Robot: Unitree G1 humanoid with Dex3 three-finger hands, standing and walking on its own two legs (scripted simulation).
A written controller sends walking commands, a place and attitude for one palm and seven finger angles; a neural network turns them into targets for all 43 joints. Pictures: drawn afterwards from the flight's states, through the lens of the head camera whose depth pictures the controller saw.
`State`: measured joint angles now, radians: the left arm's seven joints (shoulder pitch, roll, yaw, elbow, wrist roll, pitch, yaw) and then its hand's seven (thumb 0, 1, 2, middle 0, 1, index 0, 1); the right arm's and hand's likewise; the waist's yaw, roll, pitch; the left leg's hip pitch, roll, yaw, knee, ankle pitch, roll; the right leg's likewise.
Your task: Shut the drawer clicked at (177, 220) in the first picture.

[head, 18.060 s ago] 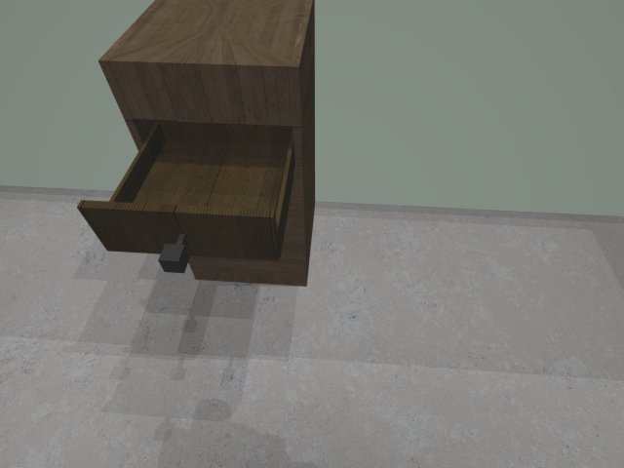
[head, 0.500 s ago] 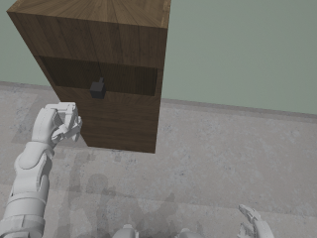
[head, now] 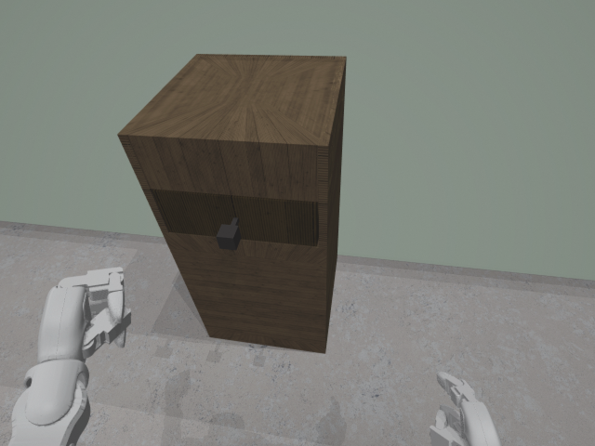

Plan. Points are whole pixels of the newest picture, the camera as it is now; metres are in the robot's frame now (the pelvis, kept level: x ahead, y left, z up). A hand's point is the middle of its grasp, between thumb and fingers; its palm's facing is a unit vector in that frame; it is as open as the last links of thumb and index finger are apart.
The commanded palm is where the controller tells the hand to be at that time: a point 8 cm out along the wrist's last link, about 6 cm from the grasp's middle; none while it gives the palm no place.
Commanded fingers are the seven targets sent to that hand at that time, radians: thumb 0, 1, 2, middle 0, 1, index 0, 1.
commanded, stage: draw the hand back to the body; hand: left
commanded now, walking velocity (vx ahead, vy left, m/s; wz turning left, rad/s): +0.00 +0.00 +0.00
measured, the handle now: (231, 230) +0.60 +0.21 -0.12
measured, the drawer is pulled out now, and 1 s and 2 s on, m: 0.00 0.00 0.00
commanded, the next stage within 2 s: step back with the hand held close in 0.40 s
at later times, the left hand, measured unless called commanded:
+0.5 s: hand (90, 355) +0.17 +0.21 +0.15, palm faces +0.39 -0.83 -0.39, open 3.3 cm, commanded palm +0.12 +0.26 +0.18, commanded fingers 0.00 0.90 0.90 -1.40 -1.60 -1.40 -1.60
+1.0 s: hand (47, 362) +0.16 +0.24 +0.17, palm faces +0.30 -0.80 -0.52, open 3.3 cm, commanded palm +0.09 +0.29 +0.18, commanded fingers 0.00 0.90 0.90 -1.40 -1.60 -1.40 -1.60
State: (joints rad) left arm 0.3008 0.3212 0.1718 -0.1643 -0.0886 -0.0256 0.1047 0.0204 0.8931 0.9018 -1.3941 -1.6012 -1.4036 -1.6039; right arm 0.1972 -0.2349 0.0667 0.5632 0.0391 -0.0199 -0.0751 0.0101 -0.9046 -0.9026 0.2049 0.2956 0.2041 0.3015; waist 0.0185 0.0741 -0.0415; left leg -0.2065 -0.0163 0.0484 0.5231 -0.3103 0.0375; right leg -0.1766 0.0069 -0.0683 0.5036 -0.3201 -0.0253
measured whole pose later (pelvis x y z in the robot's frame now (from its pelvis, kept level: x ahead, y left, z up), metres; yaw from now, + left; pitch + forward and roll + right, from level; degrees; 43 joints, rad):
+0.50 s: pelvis -0.01 -0.02 +0.01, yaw +0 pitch -4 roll +0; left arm 0.54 0.32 0.26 -0.42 -0.08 -0.09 0.10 0.02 0.89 0.90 -1.40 -1.60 -1.41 -1.60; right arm 0.22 -0.24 0.03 0.61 0.02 -0.10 -0.08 0.01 -0.91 -0.90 0.20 0.30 0.20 0.30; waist 0.05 0.09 0.01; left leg -0.11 0.01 0.03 0.46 -0.27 0.01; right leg -0.07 0.04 -0.08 0.42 -0.27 -0.06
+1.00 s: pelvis -0.04 +0.01 +0.00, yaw -1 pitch +1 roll -1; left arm 0.64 0.43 0.37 -0.56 -0.06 -0.19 0.13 0.02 0.88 0.90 -1.40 -1.60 -1.41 -1.60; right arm 0.19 -0.23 -0.02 0.55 0.01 0.00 -0.08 0.01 -0.91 -0.90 0.20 0.30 0.20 0.30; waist -0.01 0.03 0.03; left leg -0.27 -0.02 0.06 0.47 -0.22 0.05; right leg -0.25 0.00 -0.06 0.46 -0.22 -0.01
